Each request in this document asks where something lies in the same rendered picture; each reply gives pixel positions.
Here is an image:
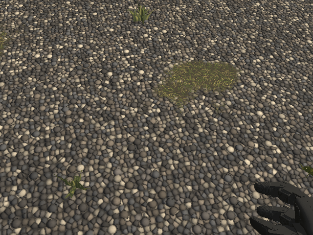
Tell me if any right robot hand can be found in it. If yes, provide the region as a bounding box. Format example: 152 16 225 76
249 180 313 235

